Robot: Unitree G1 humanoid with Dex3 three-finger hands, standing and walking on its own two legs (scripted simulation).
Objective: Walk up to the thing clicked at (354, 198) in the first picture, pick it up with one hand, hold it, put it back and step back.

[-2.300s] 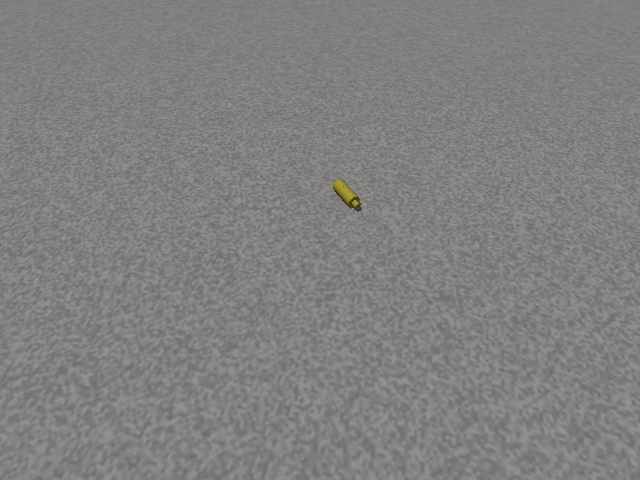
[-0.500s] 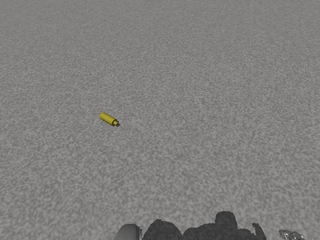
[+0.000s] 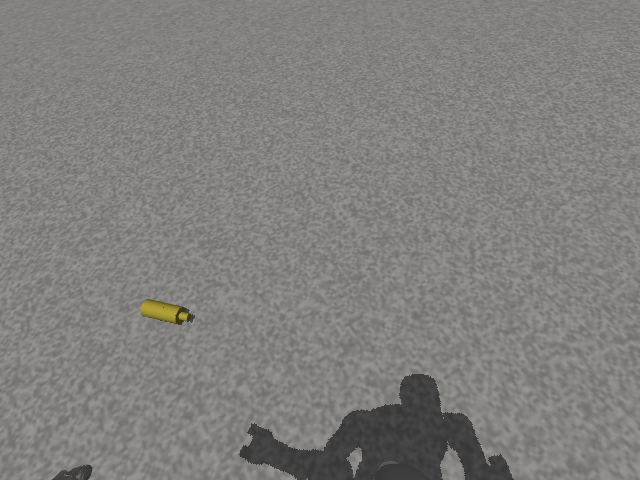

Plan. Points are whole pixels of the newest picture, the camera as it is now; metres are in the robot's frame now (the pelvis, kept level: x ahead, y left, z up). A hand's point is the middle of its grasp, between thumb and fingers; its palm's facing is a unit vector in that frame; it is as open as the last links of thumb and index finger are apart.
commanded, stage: walk up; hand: left
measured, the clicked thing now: (167, 312) +0.79 +0.52 -0.72
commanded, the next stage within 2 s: none
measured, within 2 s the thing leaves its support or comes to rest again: neither
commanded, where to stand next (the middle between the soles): +0.32 +0.35 m, yaw -20 degrees
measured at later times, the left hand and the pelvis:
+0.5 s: hand out of the picture +0.16 +0.54 -0.15, palm faces -0.14 -0.78 -0.61, open 7.4 cm; pelvis +0.10 +0.20 -0.03, yaw -8 degrees
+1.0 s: hand out of the picture +0.33 +0.61 -0.11, palm faces -0.19 -0.79 -0.59, open 7.3 cm; pelvis +0.17 +0.34 -0.01, yaw -15 degrees
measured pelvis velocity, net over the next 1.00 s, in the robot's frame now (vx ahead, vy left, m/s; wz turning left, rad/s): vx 0.17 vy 0.34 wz -0.26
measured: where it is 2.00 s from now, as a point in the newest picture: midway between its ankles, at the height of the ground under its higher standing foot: outside the picture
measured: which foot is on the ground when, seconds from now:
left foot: down 0.00-0.02, up 0.04-0.40, down 0.42-0.84, up 0.86-1.00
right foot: down 0.00-0.44, up 0.46-0.80, down 0.82-1.00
